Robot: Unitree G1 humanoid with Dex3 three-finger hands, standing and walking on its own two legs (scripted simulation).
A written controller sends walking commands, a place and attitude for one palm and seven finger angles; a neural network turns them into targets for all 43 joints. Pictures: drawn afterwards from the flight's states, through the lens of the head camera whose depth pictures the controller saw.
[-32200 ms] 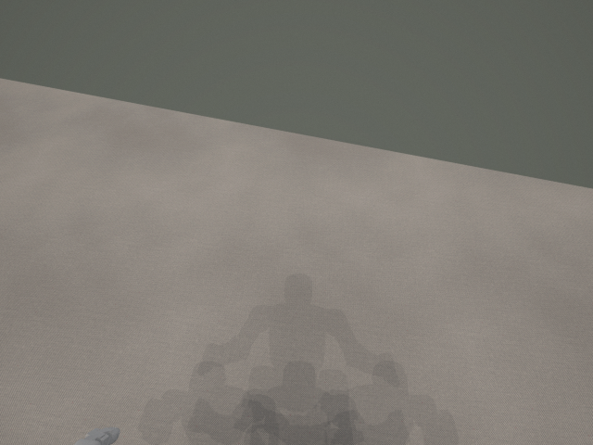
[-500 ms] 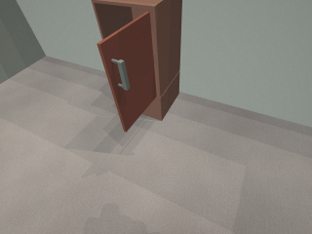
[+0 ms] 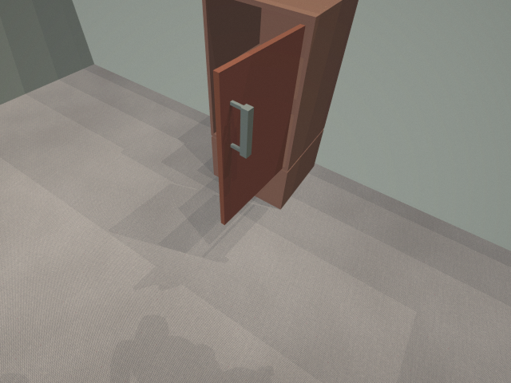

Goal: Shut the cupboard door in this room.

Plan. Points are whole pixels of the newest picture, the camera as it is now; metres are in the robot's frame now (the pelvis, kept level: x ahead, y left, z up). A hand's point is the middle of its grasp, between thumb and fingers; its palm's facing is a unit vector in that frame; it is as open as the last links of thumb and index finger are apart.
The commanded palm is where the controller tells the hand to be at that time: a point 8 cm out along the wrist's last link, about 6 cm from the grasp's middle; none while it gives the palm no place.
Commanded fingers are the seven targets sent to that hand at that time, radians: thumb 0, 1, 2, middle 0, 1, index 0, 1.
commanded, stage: take the last steps up to it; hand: left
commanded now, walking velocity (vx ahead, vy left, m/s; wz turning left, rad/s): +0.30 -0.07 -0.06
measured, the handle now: (240, 129) +0.73 +0.11 -0.04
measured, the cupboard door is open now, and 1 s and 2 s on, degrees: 86 86 86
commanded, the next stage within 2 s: come to a stop and stand still in 0.52 s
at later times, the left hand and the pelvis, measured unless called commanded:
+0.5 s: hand (213, 297) +0.31 +0.12 -0.16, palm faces -0.05 -0.98 -0.22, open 7.4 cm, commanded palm none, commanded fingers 0.00 0.90 0.90 -0.20 -0.30 -0.20 -0.30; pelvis +0.19 -0.06 -0.01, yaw -1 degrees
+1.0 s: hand (212, 315) +0.28 +0.11 -0.17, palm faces +0.07 -0.98 -0.20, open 7.4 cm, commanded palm none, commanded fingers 0.00 0.90 0.90 -0.20 -0.30 -0.20 -0.30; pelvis +0.27 -0.07 +0.00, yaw -1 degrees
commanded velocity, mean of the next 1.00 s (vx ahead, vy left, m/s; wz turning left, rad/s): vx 0.05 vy -0.03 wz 0.00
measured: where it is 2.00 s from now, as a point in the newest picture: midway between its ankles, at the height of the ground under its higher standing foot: outside the picture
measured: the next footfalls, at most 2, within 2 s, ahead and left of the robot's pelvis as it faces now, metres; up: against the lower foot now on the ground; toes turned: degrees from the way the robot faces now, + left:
right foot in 0.40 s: +0.31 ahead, -0.16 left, +0.00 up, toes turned -10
left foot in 0.80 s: +0.37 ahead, +0.06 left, +0.00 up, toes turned +4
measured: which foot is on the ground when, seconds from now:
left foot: down 0.00-0.40, up 0.42-0.78, down 0.80-1.00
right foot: up 0.00-0.38, down 0.40-0.82, up 0.84-1.00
